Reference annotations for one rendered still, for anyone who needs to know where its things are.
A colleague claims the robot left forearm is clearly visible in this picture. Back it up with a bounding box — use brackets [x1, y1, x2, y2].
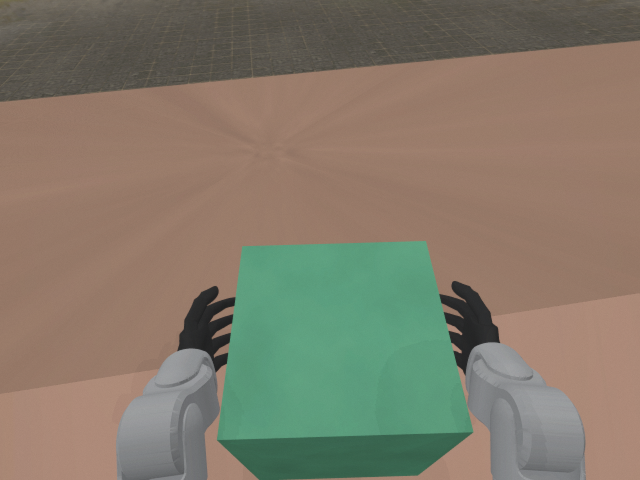
[116, 348, 220, 480]

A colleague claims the robot right forearm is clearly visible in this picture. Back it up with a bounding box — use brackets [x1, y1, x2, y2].
[465, 342, 586, 480]

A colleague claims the carton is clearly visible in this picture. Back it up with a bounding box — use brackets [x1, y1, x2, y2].
[217, 241, 473, 480]

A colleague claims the robot left hand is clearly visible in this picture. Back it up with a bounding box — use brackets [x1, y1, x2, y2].
[177, 286, 236, 372]

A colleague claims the robot right hand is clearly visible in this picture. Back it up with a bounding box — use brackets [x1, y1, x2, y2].
[439, 281, 500, 376]

